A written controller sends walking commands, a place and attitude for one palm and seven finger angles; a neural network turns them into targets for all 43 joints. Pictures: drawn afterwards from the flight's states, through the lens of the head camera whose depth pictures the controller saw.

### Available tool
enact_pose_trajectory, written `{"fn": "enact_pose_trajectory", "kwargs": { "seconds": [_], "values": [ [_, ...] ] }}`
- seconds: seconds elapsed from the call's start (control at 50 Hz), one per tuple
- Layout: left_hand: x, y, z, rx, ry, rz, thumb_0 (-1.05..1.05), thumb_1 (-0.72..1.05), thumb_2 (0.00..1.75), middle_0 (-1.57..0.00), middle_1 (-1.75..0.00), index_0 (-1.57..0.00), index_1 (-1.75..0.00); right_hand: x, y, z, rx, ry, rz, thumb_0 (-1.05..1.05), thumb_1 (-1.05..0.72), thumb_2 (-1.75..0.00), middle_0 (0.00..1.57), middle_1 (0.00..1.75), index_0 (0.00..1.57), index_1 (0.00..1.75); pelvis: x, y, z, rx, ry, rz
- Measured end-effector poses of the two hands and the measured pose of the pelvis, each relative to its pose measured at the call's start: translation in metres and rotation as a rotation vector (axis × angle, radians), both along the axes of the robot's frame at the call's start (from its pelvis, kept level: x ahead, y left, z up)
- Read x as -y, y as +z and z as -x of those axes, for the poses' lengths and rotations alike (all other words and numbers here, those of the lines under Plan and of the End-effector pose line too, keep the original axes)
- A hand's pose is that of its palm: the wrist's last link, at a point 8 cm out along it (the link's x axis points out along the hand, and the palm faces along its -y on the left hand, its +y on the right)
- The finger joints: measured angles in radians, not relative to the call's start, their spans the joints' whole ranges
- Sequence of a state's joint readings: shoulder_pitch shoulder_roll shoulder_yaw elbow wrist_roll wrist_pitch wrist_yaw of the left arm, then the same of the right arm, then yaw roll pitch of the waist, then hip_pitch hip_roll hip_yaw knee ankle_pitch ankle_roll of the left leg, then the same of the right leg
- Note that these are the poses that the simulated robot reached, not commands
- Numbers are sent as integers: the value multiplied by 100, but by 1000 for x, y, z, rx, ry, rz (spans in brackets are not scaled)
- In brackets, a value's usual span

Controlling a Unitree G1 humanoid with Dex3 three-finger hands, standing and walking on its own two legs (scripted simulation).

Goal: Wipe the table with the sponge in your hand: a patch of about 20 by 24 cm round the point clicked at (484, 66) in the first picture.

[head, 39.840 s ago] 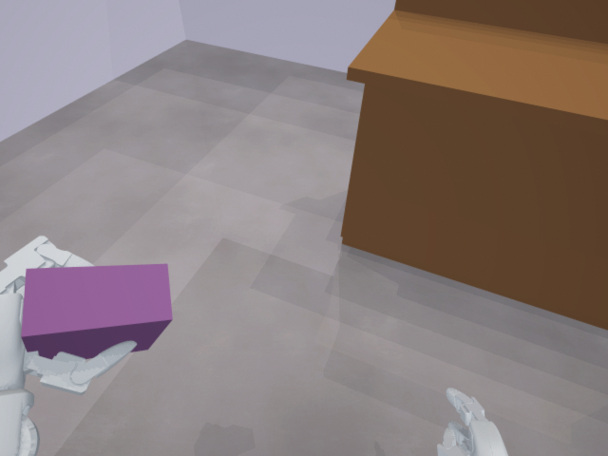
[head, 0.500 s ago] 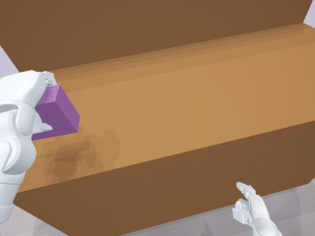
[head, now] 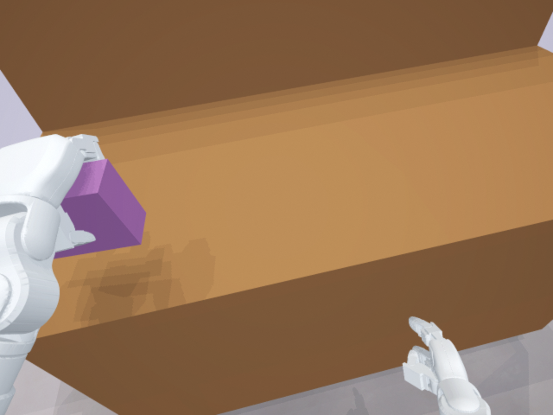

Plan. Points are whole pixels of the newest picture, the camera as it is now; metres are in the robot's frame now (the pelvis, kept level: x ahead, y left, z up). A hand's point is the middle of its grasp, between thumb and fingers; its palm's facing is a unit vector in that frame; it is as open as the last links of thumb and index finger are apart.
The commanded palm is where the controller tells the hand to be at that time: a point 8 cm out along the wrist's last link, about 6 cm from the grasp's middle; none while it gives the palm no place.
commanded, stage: bring the sponge back beside the body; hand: left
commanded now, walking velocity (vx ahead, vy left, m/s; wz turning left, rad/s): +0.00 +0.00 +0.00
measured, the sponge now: (81, 220) +0.26 +0.32 +0.17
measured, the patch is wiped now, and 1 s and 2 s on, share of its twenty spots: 1.00 1.00 1.00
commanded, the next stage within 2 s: step back with the hand held close in 1.28 s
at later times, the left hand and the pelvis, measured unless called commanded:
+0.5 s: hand (66, 217) +0.23 +0.29 +0.22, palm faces +0.23 -0.07 -0.97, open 9.7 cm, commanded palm +0.18 +0.29 +0.29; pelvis -0.01 -0.01 +0.00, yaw -1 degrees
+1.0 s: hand (56, 248) +0.19 +0.27 +0.22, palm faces +0.31 -0.12 -0.94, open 9.7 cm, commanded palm +0.14 +0.27 +0.29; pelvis -0.02 -0.01 +0.00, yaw -2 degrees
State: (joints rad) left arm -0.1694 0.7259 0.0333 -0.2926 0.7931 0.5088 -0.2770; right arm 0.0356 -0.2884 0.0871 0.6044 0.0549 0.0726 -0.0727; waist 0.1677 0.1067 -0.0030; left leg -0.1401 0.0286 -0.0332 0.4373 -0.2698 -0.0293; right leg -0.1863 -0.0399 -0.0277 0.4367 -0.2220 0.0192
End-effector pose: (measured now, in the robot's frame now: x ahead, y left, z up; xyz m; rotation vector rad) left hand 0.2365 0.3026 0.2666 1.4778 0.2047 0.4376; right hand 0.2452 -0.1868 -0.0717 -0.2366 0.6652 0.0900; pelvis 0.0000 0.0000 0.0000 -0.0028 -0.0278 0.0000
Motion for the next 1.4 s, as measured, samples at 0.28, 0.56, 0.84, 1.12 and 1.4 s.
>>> {"fn": "enact_pose_trajectory", "kwargs": {
  "seconds": [0.28,0.56,0.84,1.12,1.4],
  "values": [
    [11,-1,17,26,-16,26,-2,-51,109,-74,-134,-79,-138,-11,10,-6,47,21,-28,2,-90,-90,21,30,20,30,2,0,4,12,-7,0],
    [21,1,42,74,-17,41,-2,-51,109,-74,-134,-80,-138,-3,11,-1,54,19,-25,2,-90,-90,21,30,20,30,7,-1,8,29,-12,-1],
    [37,-2,68,111,-72,60,-2,-51,109,-74,-134,-80,-138,1,16,5,86,9,-27,2,-90,-90,21,30,20,30,9,-2,14,50,-25,0],
    [31,-3,85,164,-45,97,-2,-51,109,-74,-134,-80,-138,-6,23,13,112,17,-31,2,-90,-90,21,30,20,30,9,-2,24,74,-29,0],
    [36,2,87,192,-71,98,-2,-51,109,-74,-134,-80,-138,-6,24,20,115,8,-37,2,-90,-90,21,30,20,30,7,-2,29,85,-37,-1]
  ]
}}
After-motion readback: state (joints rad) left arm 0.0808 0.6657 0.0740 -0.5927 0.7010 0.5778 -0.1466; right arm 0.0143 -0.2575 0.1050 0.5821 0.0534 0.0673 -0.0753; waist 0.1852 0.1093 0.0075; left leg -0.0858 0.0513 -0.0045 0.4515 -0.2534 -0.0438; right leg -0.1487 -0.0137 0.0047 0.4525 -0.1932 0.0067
